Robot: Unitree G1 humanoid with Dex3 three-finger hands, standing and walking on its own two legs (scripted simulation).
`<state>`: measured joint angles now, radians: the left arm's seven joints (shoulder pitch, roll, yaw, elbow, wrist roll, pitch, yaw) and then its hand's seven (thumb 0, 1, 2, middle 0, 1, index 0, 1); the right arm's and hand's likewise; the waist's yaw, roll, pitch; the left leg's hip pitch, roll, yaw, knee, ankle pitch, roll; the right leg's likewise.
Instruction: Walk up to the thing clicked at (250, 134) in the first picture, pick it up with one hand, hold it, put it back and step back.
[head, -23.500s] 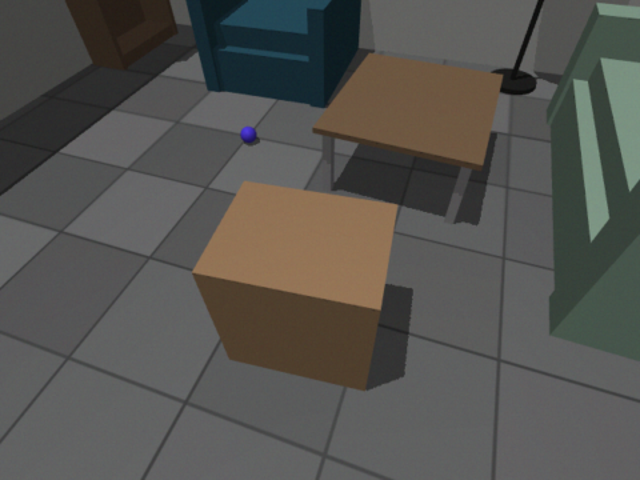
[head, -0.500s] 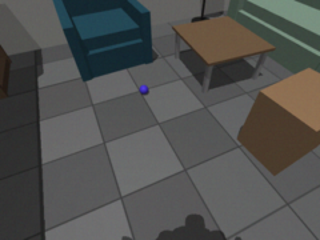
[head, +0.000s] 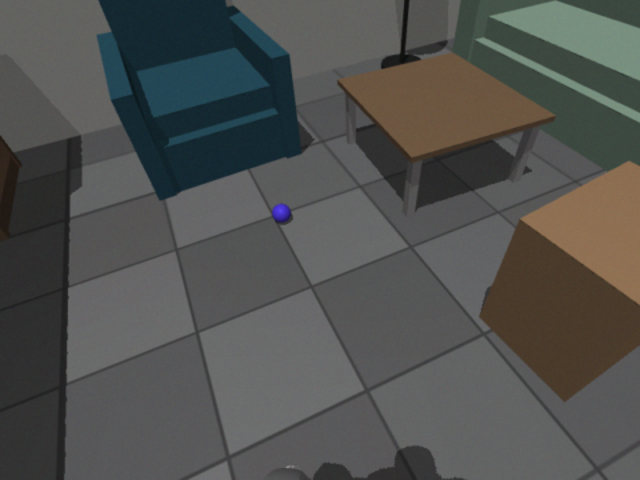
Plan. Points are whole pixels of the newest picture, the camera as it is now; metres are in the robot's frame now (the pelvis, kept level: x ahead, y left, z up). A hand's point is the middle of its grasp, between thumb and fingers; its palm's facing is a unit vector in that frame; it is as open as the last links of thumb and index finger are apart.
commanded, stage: walk up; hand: left
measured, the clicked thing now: (281, 213) +1.36 +0.31 -0.73
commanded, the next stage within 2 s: none
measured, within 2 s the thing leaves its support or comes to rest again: neither
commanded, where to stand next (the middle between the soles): +0.98 +0.07 m, yaw +0 degrees
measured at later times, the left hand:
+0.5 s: hand (175, 354) +0.36 +0.31 -0.14, palm faces -0.04 -0.94 -0.34, open 7.4 cm
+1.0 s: hand (207, 283) +0.50 +0.28 -0.13, palm faces +0.04 -0.92 -0.38, open 7.4 cm
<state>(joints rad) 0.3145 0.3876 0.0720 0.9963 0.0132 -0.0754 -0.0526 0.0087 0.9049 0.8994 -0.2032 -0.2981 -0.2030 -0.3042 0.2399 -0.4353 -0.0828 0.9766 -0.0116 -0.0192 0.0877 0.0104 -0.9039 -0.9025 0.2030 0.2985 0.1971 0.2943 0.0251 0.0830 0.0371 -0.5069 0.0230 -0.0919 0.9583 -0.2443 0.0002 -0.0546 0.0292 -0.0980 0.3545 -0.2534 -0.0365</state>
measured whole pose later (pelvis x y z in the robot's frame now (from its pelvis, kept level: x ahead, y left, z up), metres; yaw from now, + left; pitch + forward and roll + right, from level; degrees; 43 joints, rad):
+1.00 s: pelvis +0.48 +0.00 +0.00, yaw +2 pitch -2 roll -1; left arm 0.35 0.38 0.06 0.88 0.01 -0.09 -0.05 0.01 0.90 0.90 -0.20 -0.30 -0.20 -0.30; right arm 0.29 -0.44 -0.07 0.87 -0.02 -0.02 0.08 0.01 -0.90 -0.90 0.20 0.30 0.20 0.29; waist 0.03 0.06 0.07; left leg -0.53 0.09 -0.04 0.81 -0.21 -0.01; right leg -0.12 -0.01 -0.11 0.41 -0.26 -0.03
